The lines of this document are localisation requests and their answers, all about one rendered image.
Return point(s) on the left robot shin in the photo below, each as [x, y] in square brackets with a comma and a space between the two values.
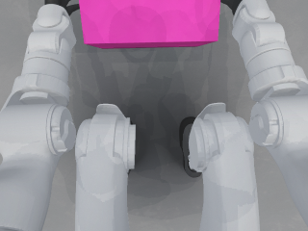
[81, 143]

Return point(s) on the robot right thigh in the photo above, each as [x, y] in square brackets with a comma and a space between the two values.
[230, 198]

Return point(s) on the robot right upper arm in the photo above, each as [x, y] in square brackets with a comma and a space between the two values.
[280, 124]

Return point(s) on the robot right hand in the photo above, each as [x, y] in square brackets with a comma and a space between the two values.
[232, 4]

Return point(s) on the robot left upper arm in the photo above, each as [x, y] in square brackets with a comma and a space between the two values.
[33, 137]

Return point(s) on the carton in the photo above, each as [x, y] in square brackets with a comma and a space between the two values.
[116, 24]

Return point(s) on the right robot forearm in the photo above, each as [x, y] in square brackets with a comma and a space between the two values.
[267, 56]

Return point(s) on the left robot forearm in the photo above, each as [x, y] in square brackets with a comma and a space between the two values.
[47, 61]

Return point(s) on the robot left hand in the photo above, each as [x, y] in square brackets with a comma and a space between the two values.
[63, 3]

